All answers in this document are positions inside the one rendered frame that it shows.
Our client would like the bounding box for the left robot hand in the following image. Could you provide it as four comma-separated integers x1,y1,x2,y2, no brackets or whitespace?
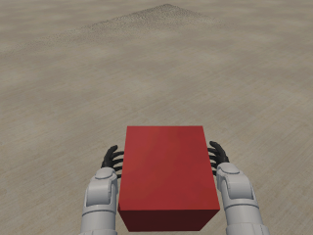
101,145,124,179

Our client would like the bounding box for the robot right forearm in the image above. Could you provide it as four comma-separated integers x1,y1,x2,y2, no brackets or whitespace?
216,162,270,235

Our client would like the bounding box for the carton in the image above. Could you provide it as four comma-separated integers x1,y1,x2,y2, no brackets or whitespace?
117,125,220,232

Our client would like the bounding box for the robot left forearm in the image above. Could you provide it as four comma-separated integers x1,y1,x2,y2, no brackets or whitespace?
78,166,118,235

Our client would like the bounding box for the right robot hand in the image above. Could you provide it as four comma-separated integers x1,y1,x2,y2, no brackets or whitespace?
207,141,229,176

